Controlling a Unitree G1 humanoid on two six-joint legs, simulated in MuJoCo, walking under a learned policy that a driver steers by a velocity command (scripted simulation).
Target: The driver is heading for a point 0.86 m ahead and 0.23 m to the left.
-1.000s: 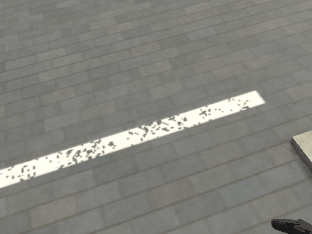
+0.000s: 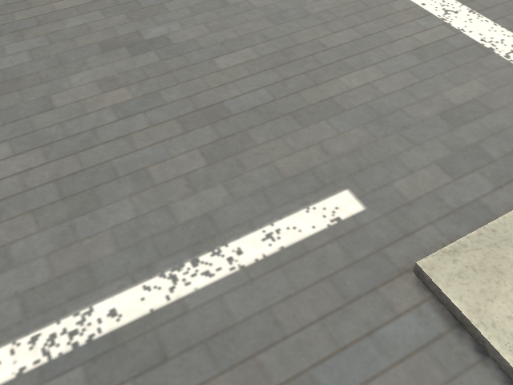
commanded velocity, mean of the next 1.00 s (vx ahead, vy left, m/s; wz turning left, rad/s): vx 0.10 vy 0.00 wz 0.00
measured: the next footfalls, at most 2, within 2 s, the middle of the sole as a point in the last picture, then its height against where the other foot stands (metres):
left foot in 1.38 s outside the picture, level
right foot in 1.88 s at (253, 293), level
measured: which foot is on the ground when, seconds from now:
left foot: down 0.00-0.88, up 0.90-1.00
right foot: down 0.00-1.00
